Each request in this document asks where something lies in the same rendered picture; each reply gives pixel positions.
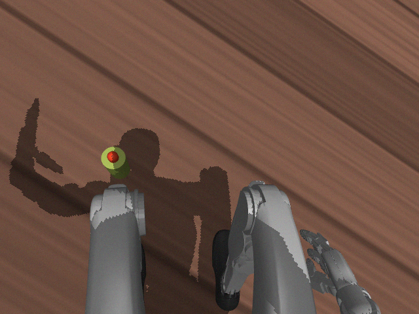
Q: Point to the right robot foot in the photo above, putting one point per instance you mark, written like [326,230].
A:
[219,259]

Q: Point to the right robot hand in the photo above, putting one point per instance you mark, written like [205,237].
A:
[332,263]

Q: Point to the right robot arm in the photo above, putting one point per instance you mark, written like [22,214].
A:
[353,299]

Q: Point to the bottle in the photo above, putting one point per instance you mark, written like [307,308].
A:
[114,159]

